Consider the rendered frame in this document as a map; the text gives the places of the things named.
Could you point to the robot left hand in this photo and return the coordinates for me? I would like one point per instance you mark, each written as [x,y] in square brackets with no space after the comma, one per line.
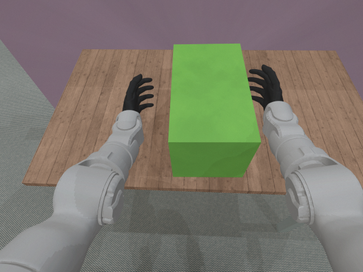
[132,99]

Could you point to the right robot forearm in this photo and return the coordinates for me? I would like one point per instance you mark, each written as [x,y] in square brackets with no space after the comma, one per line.
[289,143]

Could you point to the carton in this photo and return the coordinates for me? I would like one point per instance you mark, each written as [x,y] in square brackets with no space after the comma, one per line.
[213,131]

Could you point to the robot right hand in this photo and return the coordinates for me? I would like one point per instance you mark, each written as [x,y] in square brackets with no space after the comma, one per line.
[271,90]

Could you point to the left robot forearm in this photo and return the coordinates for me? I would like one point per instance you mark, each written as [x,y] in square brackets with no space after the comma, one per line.
[120,150]

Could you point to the robot left upper arm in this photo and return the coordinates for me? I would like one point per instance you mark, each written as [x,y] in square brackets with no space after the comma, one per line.
[86,199]

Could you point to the table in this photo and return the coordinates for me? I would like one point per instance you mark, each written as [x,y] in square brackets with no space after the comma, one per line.
[314,83]

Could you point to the robot right upper arm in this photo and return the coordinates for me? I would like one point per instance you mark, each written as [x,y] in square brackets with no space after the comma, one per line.
[329,200]

